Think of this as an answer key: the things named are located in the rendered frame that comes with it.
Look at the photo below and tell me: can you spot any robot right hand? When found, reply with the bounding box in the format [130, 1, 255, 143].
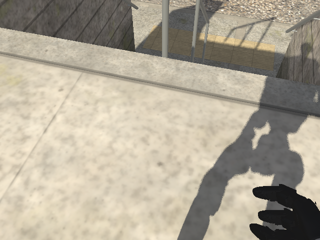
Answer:
[249, 184, 320, 240]

